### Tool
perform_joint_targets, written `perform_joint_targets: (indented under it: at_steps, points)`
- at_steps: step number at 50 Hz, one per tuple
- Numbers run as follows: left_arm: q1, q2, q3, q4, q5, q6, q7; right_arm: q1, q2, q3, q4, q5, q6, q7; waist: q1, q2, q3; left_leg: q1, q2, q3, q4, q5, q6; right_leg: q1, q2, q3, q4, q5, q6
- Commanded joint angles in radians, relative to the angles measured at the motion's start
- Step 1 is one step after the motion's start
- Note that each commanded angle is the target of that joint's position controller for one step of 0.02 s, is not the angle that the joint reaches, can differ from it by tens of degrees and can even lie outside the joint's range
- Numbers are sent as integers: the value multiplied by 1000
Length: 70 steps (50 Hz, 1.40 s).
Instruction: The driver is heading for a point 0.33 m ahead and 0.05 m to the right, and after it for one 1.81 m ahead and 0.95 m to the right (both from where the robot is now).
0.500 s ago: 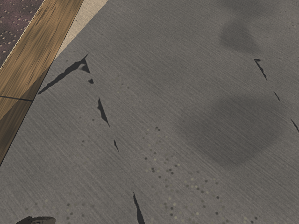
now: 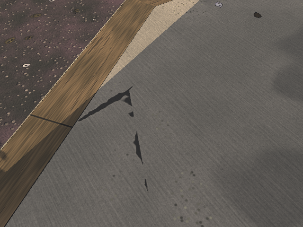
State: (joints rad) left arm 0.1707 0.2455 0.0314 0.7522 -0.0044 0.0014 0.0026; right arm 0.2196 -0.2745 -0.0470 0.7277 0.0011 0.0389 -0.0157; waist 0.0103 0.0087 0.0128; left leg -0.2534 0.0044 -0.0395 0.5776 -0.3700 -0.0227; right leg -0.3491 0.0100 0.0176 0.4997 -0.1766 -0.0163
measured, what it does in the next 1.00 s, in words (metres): walks ahead, turning right: left foot, then right foot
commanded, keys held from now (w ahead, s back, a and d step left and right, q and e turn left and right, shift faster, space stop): w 0.32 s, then w+e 0.68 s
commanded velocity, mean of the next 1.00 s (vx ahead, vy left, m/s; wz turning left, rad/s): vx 0.44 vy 0.00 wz -0.25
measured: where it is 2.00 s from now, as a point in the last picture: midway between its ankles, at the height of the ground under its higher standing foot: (226, 151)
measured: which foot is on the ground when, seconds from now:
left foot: up 0.00-0.00, down 0.02-0.38, up 0.40-0.84, down 0.86-1.00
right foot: down 0.00-0.04, up 0.06-0.36, down 0.38-0.86, up 0.88-1.00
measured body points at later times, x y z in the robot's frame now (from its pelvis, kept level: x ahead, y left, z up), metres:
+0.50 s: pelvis +0.17 -0.05 +0.00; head +0.20 -0.06 +0.45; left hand +0.34 +0.21 -0.09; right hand +0.21 -0.34 -0.12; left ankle +0.07 +0.11 -0.65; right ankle +0.21 -0.14 -0.73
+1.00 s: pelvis +0.44 -0.03 +0.00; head +0.46 -0.03 +0.45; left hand +0.60 +0.21 -0.11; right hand +0.50 -0.34 -0.08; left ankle +0.51 +0.06 -0.73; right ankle +0.33 -0.14 -0.64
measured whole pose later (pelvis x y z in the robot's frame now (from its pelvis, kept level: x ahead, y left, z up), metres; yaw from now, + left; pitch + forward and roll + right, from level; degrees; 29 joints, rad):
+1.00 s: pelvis +0.44 -0.03 +0.00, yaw -19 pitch +1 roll +1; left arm 0.33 0.32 0.07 0.73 -0.03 -0.03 0.00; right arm 0.19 -0.26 -0.05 0.70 -0.01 -0.10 0.01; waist 0.01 -0.05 0.02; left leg -0.29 -0.01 0.04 0.45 -0.18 0.02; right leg -0.46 -0.01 0.07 1.18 -0.37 -0.01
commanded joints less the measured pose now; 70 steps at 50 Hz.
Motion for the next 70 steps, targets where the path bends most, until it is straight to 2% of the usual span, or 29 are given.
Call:
perform_joint_targets:
  at_steps: [1,2,3,5,8,11,14,18,19,20,21,23,25,29,34,41,42,43,44,45,46,49,53,63,65,67,68,69,70]
  points:
    - [-64,136,33,-75,-8,-18,7,120,-104,-28,-25,-13,-35,-2,-63,-116,-58,201,42,-30,-153,-40,100,-134,-131,183,-147,-438,-72]
    - [-120,76,19,-109,-5,-34,6,186,-175,-49,-2,-17,-44,-5,-82,73,-30,193,169,-243,-259,-286,187,-247,-11,16,61,-358,-4]
    - [-169,100,25,-135,-17,-58,2,196,-231,-65,1,-13,-55,2,-109,213,60,157,311,-498,-430,-417,274,-352,35,-49,232,-287,13]
    - [-140,155,51,-124,-32,-86,-6,154,-169,-47,-3,-19,-93,-7,-73,183,120,211,327,-501,-438,-252,281,-475,-41,37,407,-251,-10]
    - [-145,115,43,-111,-10,-104,-29,170,-132,-38,8,11,-105,-5,-80,114,75,326,257,-320,-413,46,225,-490,-76,16,347,-113,-10]
    - [-191,66,21,-123,-13,-104,-54,185,-143,-42,13,9,-96,1,-97,131,51,223,192,-172,-411,178,203,-286,-41,-48,183,-4,13]
    - [-211,92,22,-136,-24,-96,-62,212,-182,-53,21,17,-94,9,-101,145,66,150,212,-161,-407,173,206,-151,-19,-64,90,27,10]
    - [-36,166,52,-87,-19,-88,-46,183,-190,-55,28,20,-94,5,13,120,-5,125,206,-88,-231,437,148,119,15,-85,15,41,-55]
    - [93,206,71,-53,-20,-86,-37,187,-157,-45,26,11,-97,1,74,75,-90,65,156,-12,-27,517,111,297,-18,-42,9,42,-89]
    - [222,307,93,-41,-1,-81,-31,221,-89,-22,-23,-2,-109,-4,94,-150,-234,-232,48,79,349,330,27,605,-246,341,-33,-78,-214]
    - [279,314,90,-24,-12,-79,-40,230,-65,-11,-36,-2,-133,-7,97,-316,-297,-428,-42,-17,567,-190,6,690,-355,735,-225,-284,-306]
    - [160,223,62,-47,-10,-82,-38,98,-158,-35,-52,39,-157,12,72,-150,-76,-566,56,-49,673,-67,39,497,-318,583,-256,-297,-262]
    - [85,184,51,-70,6,-78,-35,71,-140,-37,-49,4,-163,10,18,-63,-12,-486,106,-43,567,59,42,312,-238,428,-280,-98,-240]
    - [62,174,53,-76,-3,-81,-17,49,-104,-32,-65,-14,-145,12,-26,-95,3,-391,99,-20,397,157,-6,158,-179,304,-343,54,-258]
    - [145,216,73,-47,-19,-73,7,-166,-62,-9,-120,-6,-155,23,42,-80,33,-276,34,-11,41,421,-41,80,-134,233,-314,91,-211]
    - [193,202,77,-36,-23,-48,13,-138,-141,-42,-129,13,-173,32,-15,-116,-13,-53,7,-29,-124,312,22,179,-159,363,-116,79,-144]
    - [194,166,64,-43,-17,-47,10,-39,-172,-59,-112,5,-177,25,-65,-100,-86,114,39,-44,-141,290,58,144,-99,328,25,116,-112]
    - [200,97,39,-67,6,-49,6,123,-231,-74,-99,-10,-175,14,-126,22,-247,374,222,-217,-122,212,121,19,-29,239,324,-42,-73]
    - [332,42,22,-104,-29,-62,6,181,-303,-90,-64,-20,-160,22,-56,358,-350,629,427,-687,-233,-21,275,-325,86,125,642,-430,-20]
    - [309,153,42,-77,-48,-62,11,156,-201,-70,-75,-7,-155,27,-78,244,-270,569,419,-733,-283,-205,262,-441,4,159,773,-385,-8]
    - [204,204,58,-88,-41,-56,11,112,-141,-53,-80,-2,-151,23,-99,145,-149,457,374,-557,-289,-145,220,-462,-29,139,796,-290,-4]
    - [130,163,62,-112,-24,-41,0,7,-90,-33,-66,-18,-145,21,-37,107,-18,199,264,-258,-352,163,185,-360,-110,111,703,-144,11]
    - [87,106,50,-142,-20,-19,-8,5,-120,-49,-32,-8,-161,19,-22,82,17,139,266,-106,-426,302,216,-366,-130,85,604,-71,30]
    - [-160,95,37,-228,-21,-32,-60,74,-211,-75,42,20,-126,10,-86,45,81,273,279,159,-403,452,159,-306,-99,-30,171,136,-22]
    - [-146,121,50,-241,-16,-28,-64,73,-238,-84,47,30,-114,8,-57,64,54,319,285,196,-307,710,140,-234,-53,-78,142,36,-61]
    - [44,184,89,-201,-14,-19,-57,58,-256,-88,42,41,-98,3,64,69,-65,289,253,251,-18,995,107,41,38,-136,87,11,-118]
    - [227,250,125,-150,-19,-10,-40,73,-222,-74,35,30,-100,-2,147,27,-159,114,214,265,240,879,69,338,46,-82,66,49,-158]
    - [256,375,147,-143,-30,-9,-23,147,-90,-30,-21,-21,-113,6,69,-256,-228,-336,67,250,626,33,0,683,-222,412,20,-40,-306]
    - [263,350,128,-186,-26,-30,-30,105,-105,-18,-45,-6,-149,15,88,-229,-419,-485,-36,-8,808,-244,-6,778,-347,844,-169,-235,-417]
